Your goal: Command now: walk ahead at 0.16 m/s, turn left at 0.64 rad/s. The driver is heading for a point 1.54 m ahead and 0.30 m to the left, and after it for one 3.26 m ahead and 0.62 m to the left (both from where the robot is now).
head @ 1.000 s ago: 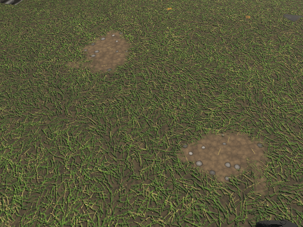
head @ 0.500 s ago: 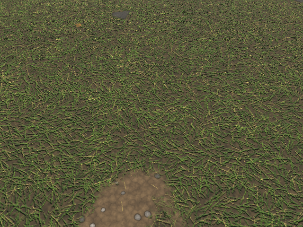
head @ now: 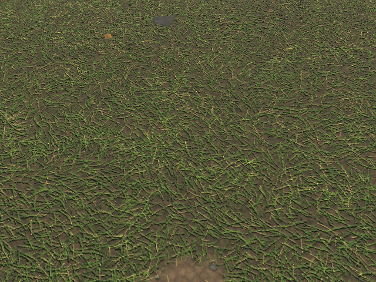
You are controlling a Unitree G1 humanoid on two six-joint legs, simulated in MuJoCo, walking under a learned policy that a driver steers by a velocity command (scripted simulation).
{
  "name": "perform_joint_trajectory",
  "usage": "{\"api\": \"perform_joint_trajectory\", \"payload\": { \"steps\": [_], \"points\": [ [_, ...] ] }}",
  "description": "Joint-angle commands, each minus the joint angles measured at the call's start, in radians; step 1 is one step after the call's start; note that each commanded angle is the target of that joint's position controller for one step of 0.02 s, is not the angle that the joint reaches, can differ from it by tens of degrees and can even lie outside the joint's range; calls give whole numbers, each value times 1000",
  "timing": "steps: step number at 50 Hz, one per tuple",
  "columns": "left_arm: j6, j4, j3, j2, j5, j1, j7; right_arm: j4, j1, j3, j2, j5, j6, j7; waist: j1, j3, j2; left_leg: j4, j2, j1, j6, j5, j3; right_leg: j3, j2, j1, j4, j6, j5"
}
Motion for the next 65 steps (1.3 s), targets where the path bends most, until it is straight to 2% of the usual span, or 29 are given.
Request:
{"api": "perform_joint_trajectory", "payload": {
  "steps": [1, 6, 8, 9, 10, 11, 12, 14, 18, 25, 28, 29, 30, 31, 32, 33, 35, 37, 40, 44, 46, 48, 49, 50, 51, 53, 57, 63, 65],
  "points": [
    [-6, -78, 46, 143, 5, -26, 2, -66, 44, -19, -62, -7, 10, 25, 5, -192, -174, -117, 21, 153, 16, 31, 29, 130, -287, 25, -194, -126, -74],
    [7, -101, 89, 246, 8, -65, -5, -70, 74, -41, -113, 7, 6, 80, -27, -171, -147, -324, -24, 338, 111, -103, 132, 147, -351, -49, -266, -24, -617],
    [24, -112, 83, 196, 16, -141, -10, 40, 294, -46, -101, 14, -12, 66, -131, -91, 56, -522, -61, 537, 167, -139, 99, 2, -240, -216, 54, 49, -645],
    [33, -114, 56, 101, 19, -163, -24, 65, 360, -53, -143, 0, -26, 46, -160, 6, 295, -660, 98, 562, 224, -348, -223, -82, -108, -428, 493, 83, -574],
    [30, -180, 24, 22, 12, -193, -29, -15, 255, -37, -190, 0, -43, 30, -91, 46, 268, -824, 248, 523, 310, -585, -708, 75, 15, -706, 673, 121, -465],
    [0, -240, 29, 79, 17, -279, -42, -47, 184, -54, -221, -5, -40, 3, -87, 80, 194, -973, 282, 470, 345, -632, -788, 191, -39, -760, 680, 133, -311],
    [-22, -228, 46, 150, 14, -264, -51, -60, 148, -58, -230, -5, -47, -8, -56, 76, 144, -967, 258, 463, 336, -540, -717, 205, -59, -724, 648, 141, -192],
    [-25, -158, 58, 191, 32, -176, -55, -62, 146, -59, -219, 6, -76, -4, -30, 15, 85, -927, 154, 485, 285, -256, -523, 189, -67, -582, 570, 158, -80],
    [0, -160, 48, 153, 16, -216, -64, -16, 265, -57, -191, 16, -115, 4, -61, -22, 35, -892, 88, 574, 278, 7, -437, 175, -34, -560, 496, 151, -16],
    [-23, -255, 21, 130, -1, -432, -75, 9, 311, -63, -199, 11, -124, -13, -122, -3, 120, -825, 74, 557, 277, 360, -462, 142, 18, -419, 199, 138, 8],
    [-36, -197, 37, 169, 5, -219, -54, 32, 254, -58, -222, 18, -145, -16, -19, -105, 132, -710, 91, 552, 212, 925, -349, 68, 78, -51, 119, 52, -4],
    [-36, -142, 57, 209, 0, -25, -32, 43, 241, -63, -247, 8, -148, -13, 77, -210, 121, -493, 67, 538, 186, 1113, -286, 48, 106, 159, 123, 16, -62],
    [-36, -82, 77, 250, 0, 216, -10, 39, 196, -61, -239, -7, -154, -12, 206, -309, 118, -213, 31, 377, 167, 1029, -251, 111, 32, 435, 158, -19, -121],
    [-42, -53, 106, 347, 32, 377, 3, 2, 227, -34, -125, 11, -167, -7, 223, -457, -107, 197, -91, 104, 131, 579, -190, 528, -195, 690, 90, -107, -622],
    [-42, -13, 110, 372, 19, 363, -15, -19, 236, -17, -80, 21, -181, 11, 162, -473, -375, 373, -236, -97, 117, -52, -221, 1119, -330, 706, -186, -191, -742],
    [-41, -28, 99, 294, 9, 208, -27, -25, 156, -12, -108, -3, -178, 9, 107, -247, -250, 434, -137, -237, 136, 0, -197, 1084, -309, 580, -192, -224, -694],
    [-50, -14, 80, 191, -2, 177, -35, -58, -1, -4, -129, -36, -183, 18, 90, -117, -25, 315, -44, -203, 124, 71, -165, 832, -233, 334, -184, -217, -463],
    [-57, 35, 60, 152, -2, 203, -30, -112, -60, 13, -101, -59, -166, 23, 30, -53, -74, 214, -10, -173, 76, 17, -158, 728, -163, 183, -213, -209, -319],
    [-74, 40, 67, 178, -17, 196, -18, -182, -149, 37, -95, -58, -148, 33, -8, 11, -93, -23, 41, -146, 19, 17, -123, 641, -137, 27, -300, -214, -235],
    [-82, 12, 102, 265, -25, 167, -35, -197, -212, 54, -92, -15, -151, 59, -8, -17, -95, -345, -42, 354, -4, 304, -12, 525, -84, -226, -382, -149, -55],
    [-82, 19, 107, 280, -36, 207, -43, -176, -183, 34, -130, -21, -151, 40, -15, -57, -48, -427, -53, 408, 4, 299, -15, 512, -91, -97, -261, -110, 121],
    [-79, 34, 111, 296, -34, 235, -48, -113, 29, -1, -185, -37, -158, 6, -121, -211, 17, -461, -73, 661, 27, 180, 3, 430, -9, -64, 158, -62, 367],
    [-87, 15, 95, 237, -37, 209, -48, -99, 212, -29, -262, -56, -162, -21, -211, -325, 71, -494, 116, 859, 60, -76, -188, 372, 52, -207, 496, -31, 222],
    [-84, -33, 58, 81, -67, 279, -37, -97, 264, -43, -337, -84, -159, -29, -143, -451, 289, -692, 425, 974, 124, -444, -682, 299, 107, -394, 826, -19, -370],
    [-65, -49, 56, 132, -55, 249, -30, -97, 179, -47, -299, -56, -148, -29, -103, -394, 273, -806, 425, 872, 168, -561, -883, 264, 50, -502, 947, -32, -277],
    [-36, -42, 62, 161, -16, 129, -44, -95, 61, -15, -150, -39, -151, -19, -69, -154, 63, -769, 323, 647, 151, -261, -525, 242, -47, -527, 908, -30, -155],
    [15, -90, 48, 91, 0, 44, -81, -11, 109, 2, -85, -11, -177, -7, -4, -48, 101, -807, 242, 519, 97, 186, -173, 231, -101, -524, 851, -7, -132],
    [24, -212, 14, 92, 2, -178, -116, 34, 94, 0, -121, -7, -193, -22, 39, 35, 21, -899, 148, 448, 57, 570, 193, 66, -56, -403, 488, -49, 106],
    [24, -210, 13, 110, -2, -187, -123, 45, 136, -8, -169, -9, -188, -30, 48, 17, 23, -839, 147, 481, 47, 971, 250, -25, 16, -249, 387, -88, 104]
  ]
}}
